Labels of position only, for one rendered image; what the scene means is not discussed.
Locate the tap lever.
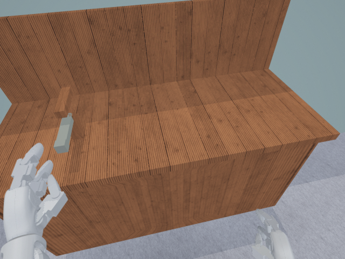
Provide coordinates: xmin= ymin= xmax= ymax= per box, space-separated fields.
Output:
xmin=53 ymin=113 xmax=74 ymax=154

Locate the right robot hand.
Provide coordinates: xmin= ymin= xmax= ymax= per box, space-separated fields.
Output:
xmin=252 ymin=209 xmax=295 ymax=259

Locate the left robot forearm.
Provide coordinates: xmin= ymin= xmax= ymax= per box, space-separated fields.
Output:
xmin=0 ymin=234 xmax=50 ymax=259

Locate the left robot hand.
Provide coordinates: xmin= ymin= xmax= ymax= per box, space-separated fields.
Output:
xmin=3 ymin=143 xmax=68 ymax=242

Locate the counter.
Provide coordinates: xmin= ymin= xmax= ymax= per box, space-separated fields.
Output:
xmin=0 ymin=0 xmax=340 ymax=256

